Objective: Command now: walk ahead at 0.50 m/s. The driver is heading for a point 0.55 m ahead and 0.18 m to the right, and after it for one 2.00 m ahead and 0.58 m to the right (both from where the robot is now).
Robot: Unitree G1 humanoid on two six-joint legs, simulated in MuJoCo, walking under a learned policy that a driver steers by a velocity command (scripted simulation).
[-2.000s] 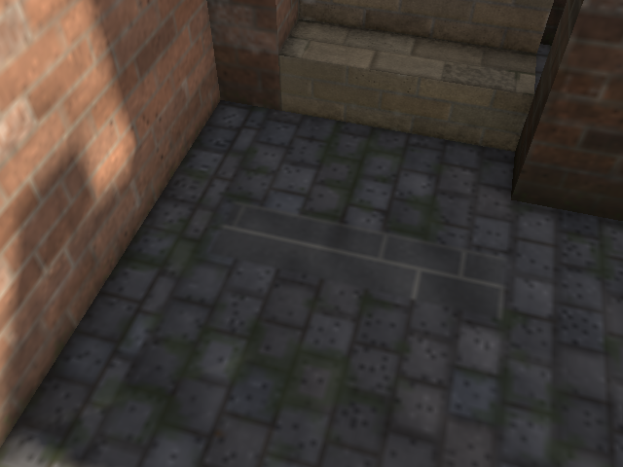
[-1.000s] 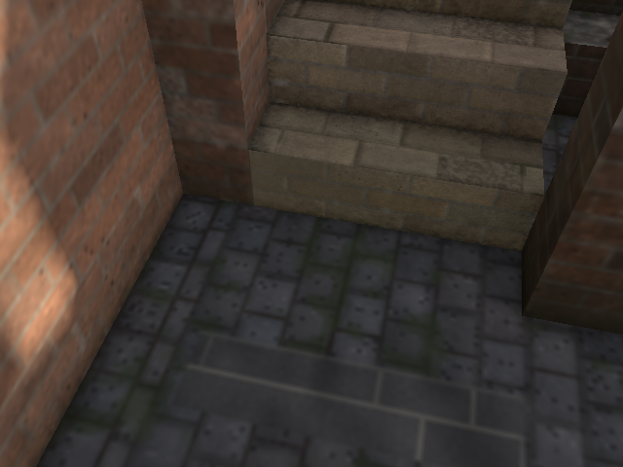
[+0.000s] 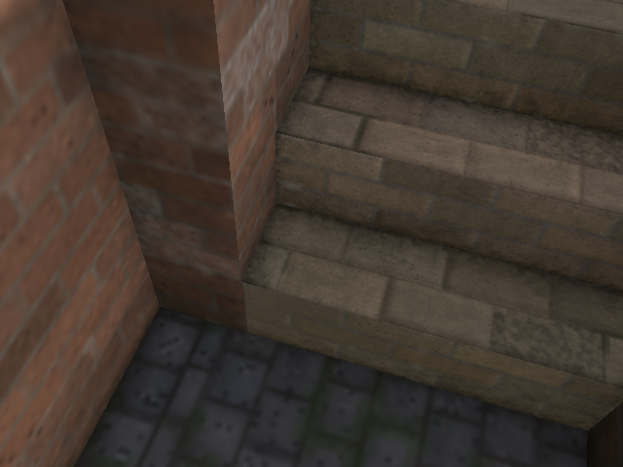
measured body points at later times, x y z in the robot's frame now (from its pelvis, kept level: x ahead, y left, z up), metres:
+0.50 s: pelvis +0.23 -0.06 +0.00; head +0.27 -0.07 +0.45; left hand +0.37 +0.18 -0.12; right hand +0.26 -0.30 -0.15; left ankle +0.12 +0.07 -0.66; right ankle +0.32 -0.14 -0.74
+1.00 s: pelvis +0.32 -0.09 +0.01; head +0.32 -0.08 +0.46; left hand +0.40 +0.15 -0.14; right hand +0.42 -0.32 -0.12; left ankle +0.30 +0.03 -0.74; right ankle +0.33 -0.19 -0.74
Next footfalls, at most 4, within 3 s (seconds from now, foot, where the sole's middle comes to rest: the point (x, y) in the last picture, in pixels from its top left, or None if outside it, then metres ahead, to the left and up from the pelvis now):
0.40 right None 0.37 -0.20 -0.77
0.76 left None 0.34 0.04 -0.77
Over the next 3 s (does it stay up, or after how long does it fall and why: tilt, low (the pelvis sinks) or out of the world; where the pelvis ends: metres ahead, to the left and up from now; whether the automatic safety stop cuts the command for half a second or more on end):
stays up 0.36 -0.12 0.01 its command is cut before an obstacle after 0.3 s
